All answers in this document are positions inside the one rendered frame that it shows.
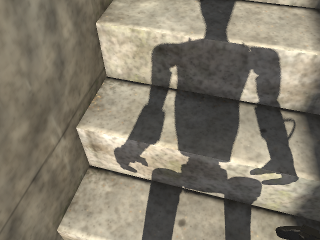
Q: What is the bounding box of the right robot hand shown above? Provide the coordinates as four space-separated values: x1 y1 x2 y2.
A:
275 224 320 240

